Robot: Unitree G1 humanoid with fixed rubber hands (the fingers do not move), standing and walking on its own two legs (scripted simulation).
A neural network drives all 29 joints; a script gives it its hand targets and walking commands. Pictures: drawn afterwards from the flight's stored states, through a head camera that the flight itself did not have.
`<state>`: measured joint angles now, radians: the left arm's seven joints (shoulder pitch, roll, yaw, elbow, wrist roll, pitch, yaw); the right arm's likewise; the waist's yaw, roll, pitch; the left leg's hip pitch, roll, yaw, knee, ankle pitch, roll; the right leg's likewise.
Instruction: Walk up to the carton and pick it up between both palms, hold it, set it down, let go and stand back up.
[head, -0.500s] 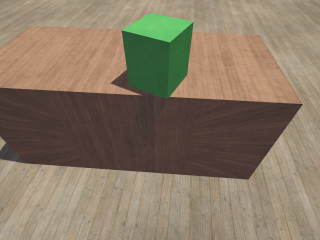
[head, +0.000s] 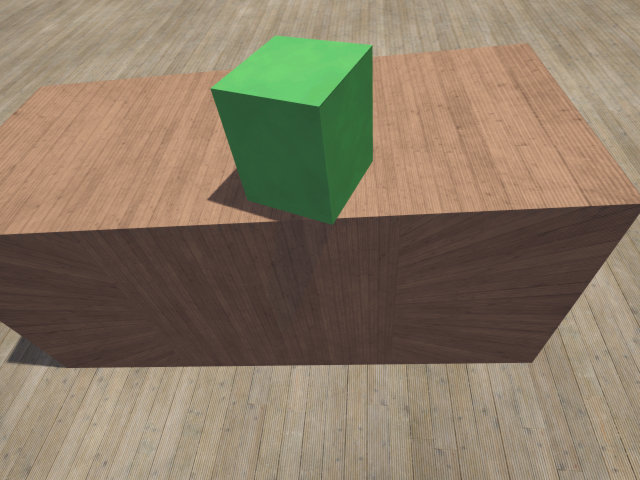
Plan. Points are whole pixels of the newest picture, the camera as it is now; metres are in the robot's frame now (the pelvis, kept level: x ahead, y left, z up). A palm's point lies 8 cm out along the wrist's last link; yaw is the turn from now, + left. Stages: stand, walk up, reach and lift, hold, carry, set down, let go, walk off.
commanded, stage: walk up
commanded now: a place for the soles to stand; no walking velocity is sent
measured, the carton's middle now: (304, 130) +0.73 +0.07 +0.05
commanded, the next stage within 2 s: none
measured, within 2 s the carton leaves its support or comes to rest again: neither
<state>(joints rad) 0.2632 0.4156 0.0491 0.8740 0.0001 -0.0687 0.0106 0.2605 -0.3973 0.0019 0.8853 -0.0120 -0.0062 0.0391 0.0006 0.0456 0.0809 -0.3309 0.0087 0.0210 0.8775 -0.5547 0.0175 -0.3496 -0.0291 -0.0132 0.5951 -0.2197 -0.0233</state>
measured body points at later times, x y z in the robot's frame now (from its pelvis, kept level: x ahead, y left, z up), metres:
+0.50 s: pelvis -0.01 +0.01 +0.00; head +0.01 +0.01 +0.45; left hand +0.08 +0.33 -0.12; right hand +0.09 -0.30 -0.10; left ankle +0.01 +0.14 -0.73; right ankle +0.03 -0.12 -0.73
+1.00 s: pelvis +0.02 +0.05 +0.01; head +0.03 +0.05 +0.45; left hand +0.06 +0.38 -0.11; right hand +0.11 -0.26 -0.11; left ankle +0.06 +0.19 -0.72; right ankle +0.03 -0.11 -0.73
